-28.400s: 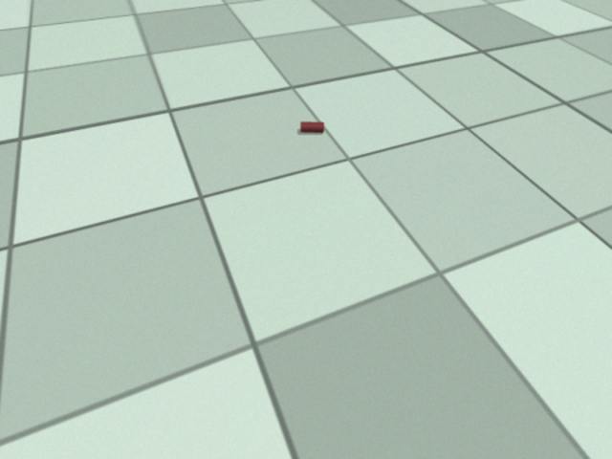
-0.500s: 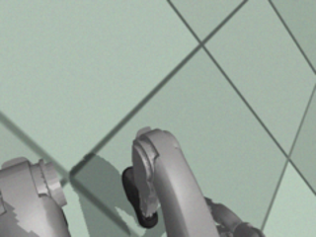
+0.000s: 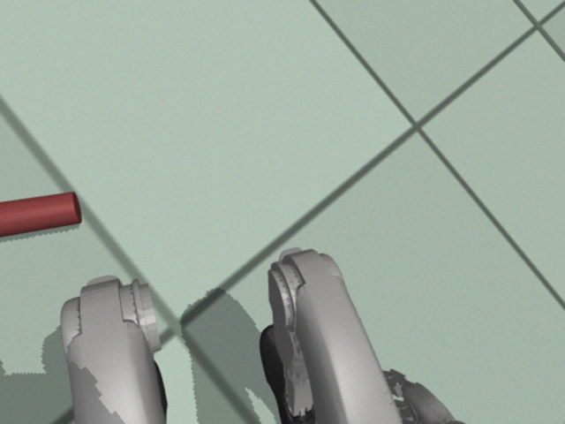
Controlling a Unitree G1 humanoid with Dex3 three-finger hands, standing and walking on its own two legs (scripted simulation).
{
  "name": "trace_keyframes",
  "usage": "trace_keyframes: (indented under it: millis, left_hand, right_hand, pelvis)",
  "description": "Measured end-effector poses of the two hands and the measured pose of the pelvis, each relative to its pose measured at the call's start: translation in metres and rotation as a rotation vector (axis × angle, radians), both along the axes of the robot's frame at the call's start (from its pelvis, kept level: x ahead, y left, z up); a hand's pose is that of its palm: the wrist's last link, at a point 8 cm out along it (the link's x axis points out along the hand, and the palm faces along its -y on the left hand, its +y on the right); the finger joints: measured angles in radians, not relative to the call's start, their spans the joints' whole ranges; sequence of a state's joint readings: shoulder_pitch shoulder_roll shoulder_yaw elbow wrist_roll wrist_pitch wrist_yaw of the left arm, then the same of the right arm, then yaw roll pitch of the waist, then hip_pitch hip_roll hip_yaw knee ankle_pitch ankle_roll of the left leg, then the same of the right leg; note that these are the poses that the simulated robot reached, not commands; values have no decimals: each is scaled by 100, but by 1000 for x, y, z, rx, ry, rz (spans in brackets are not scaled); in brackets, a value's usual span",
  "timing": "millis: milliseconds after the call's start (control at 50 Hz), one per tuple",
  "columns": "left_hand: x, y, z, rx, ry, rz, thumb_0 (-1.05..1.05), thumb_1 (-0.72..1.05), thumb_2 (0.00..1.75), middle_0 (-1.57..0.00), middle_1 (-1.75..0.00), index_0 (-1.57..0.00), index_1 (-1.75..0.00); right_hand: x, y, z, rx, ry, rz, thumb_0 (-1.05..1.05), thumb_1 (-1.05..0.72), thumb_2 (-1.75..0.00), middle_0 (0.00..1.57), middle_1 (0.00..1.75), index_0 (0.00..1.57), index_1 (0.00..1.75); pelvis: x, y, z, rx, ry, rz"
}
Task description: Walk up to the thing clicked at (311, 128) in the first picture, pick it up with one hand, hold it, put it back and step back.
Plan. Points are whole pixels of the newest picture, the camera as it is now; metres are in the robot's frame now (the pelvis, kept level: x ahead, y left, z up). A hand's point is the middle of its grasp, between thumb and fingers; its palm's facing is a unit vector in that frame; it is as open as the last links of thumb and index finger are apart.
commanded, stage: withdraw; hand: left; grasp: from above
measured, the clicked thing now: (34, 214) +0.45 +0.33 -0.29
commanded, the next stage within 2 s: home in 0.54 s
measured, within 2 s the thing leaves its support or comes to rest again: neither
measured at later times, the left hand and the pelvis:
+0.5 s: hand out of the picture +0.39 +0.34 -0.14, palm faces -0.46 -0.12 -0.88, open 14.0 cm; pelvis -0.02 -0.01 +0.02, yaw +4 degrees
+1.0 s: hand out of the picture +0.37 +0.32 -0.03, palm faces -0.33 -0.37 -0.87, open 10.7 cm; pelvis -0.01 +0.00 +0.09, yaw +6 degrees
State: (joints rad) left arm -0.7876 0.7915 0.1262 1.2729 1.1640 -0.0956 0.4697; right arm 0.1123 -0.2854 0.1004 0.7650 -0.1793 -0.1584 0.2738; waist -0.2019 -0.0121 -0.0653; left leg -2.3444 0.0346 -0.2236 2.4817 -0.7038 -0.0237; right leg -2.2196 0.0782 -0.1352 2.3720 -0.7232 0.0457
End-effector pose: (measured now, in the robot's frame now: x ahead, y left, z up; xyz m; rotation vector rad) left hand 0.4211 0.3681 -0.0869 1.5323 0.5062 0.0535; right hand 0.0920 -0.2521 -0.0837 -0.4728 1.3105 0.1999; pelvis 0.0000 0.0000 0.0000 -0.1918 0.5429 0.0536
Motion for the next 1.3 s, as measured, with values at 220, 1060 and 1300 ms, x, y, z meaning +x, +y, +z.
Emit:
trace_keyframes:
  millis: [220, 1060, 1300]
  left_hand:
    - [-23, -18, 72, -93, 221, -26, 0, -47, 97, -9, -98, -9, -98]
    - [-77, -35, 137, -404, 78, 152, 0, 37, 93, -23, -51, -21, -53]
    - [-179, -54, 226, -755, 5, 386, 1, 83, 90, -22, -32, -21, -33]
  right_hand:
    - [26, -5, 28, 24, -85, -46, 0, -90, -90, 20, 30, 20, 30]
    - [26, 3, 85, 7, -99, -171, 0, -90, -90, 20, 30, 20, 30]
    - [128, 26, 201, 30, -444, -82, 1, -90, -90, 20, 30, 20, 30]
  pelvis:
    - [-14, -8, 51, 62, 5, 37]
    - [-7, -4, 114, 71, 48, 61]
    - [-5, -5, 202, 93, -40, 108]
